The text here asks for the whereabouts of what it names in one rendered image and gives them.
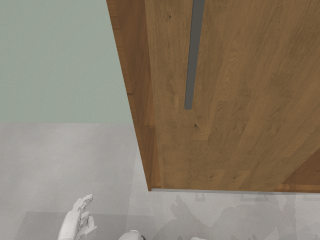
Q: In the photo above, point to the handle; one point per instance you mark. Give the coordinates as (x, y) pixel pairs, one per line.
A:
(194, 43)

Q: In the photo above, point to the left robot hand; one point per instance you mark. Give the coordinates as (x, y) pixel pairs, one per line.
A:
(74, 220)

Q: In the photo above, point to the left robot shin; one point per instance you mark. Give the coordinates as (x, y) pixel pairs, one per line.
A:
(134, 231)

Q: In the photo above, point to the wardrobe door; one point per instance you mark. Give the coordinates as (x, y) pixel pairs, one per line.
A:
(255, 115)
(308, 173)

